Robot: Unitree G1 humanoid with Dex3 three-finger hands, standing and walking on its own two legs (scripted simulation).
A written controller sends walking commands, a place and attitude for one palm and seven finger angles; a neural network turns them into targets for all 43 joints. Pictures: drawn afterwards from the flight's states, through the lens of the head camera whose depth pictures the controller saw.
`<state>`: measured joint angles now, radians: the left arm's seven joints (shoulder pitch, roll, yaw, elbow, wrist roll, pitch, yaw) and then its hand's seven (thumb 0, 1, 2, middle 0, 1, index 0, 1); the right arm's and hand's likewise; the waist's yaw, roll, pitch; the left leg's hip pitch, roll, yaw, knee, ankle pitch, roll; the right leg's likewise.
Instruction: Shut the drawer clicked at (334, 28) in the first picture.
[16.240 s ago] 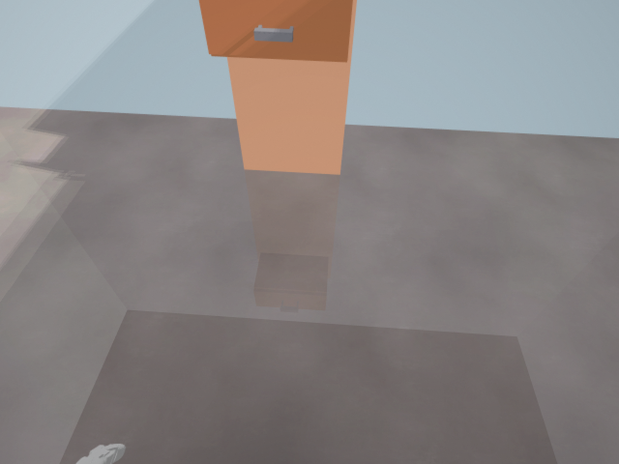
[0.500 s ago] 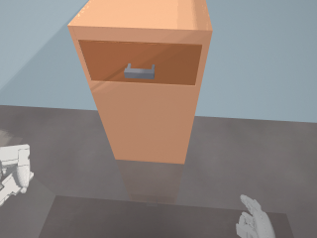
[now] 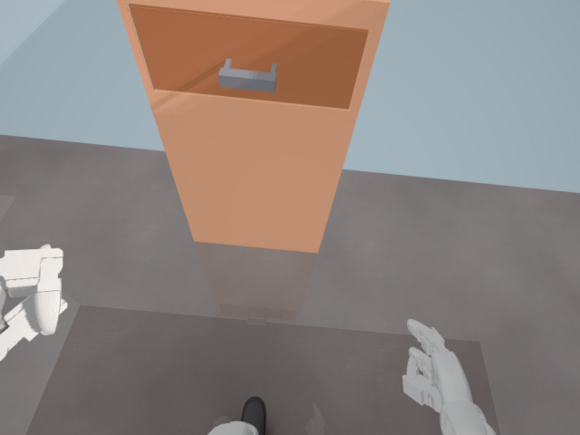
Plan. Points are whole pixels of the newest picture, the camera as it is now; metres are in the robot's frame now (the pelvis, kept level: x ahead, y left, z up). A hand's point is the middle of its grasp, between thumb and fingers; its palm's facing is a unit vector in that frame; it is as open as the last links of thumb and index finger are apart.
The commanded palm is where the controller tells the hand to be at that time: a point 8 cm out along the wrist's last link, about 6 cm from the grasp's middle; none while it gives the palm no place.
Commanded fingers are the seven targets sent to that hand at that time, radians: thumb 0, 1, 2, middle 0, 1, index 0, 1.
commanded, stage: step back with the hand held close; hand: left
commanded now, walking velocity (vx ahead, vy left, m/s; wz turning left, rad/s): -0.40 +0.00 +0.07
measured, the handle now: (249, 73) +0.75 +0.16 +0.03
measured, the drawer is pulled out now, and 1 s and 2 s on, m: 0.00 0.00 0.00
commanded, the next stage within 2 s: stop stepping back and stand still in 0.08 s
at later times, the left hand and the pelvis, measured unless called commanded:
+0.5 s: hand out of the picture +0.06 +0.22 +0.17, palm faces +0.33 -0.80 -0.50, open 3.2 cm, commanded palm +0.00 +0.26 +0.18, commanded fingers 0.00 0.90 0.90 -1.40 -1.60 -1.40 -1.60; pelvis -0.12 -0.02 +0.00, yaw +2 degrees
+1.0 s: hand out of the picture +0.01 +0.23 +0.17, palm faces +0.42 -0.77 -0.48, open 3.2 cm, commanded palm -0.04 +0.26 +0.18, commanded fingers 0.00 0.90 0.90 -1.40 -1.60 -1.40 -1.60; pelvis -0.16 -0.02 -0.01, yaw +3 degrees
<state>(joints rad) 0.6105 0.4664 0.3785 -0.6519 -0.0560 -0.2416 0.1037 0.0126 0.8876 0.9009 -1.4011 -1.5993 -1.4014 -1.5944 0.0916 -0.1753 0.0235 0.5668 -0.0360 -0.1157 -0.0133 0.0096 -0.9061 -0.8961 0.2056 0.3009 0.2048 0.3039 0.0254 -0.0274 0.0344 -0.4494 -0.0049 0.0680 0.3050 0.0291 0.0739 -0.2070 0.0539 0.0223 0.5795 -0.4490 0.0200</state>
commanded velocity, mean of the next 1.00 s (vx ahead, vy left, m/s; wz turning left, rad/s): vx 0.07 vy -0.01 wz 0.01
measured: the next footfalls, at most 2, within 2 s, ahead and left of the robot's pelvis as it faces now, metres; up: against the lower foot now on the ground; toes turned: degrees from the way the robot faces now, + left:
right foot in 0.08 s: -0.08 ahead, -0.11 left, +0.00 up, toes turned +0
left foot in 0.36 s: -0.08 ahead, +0.10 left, +0.00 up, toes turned +5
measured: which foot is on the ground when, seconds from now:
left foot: down 0.00-0.10, up 0.12-0.34, down 0.36-1.00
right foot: up 0.00-0.06, down 0.08-0.70, up 0.72-0.92, down 0.94-1.00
